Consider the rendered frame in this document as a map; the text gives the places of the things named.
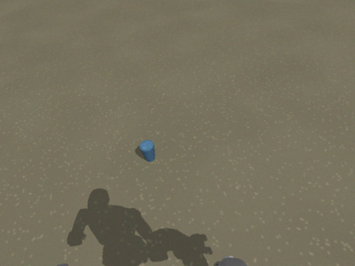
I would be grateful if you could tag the cup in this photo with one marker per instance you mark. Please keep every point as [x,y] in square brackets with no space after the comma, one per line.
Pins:
[147,148]

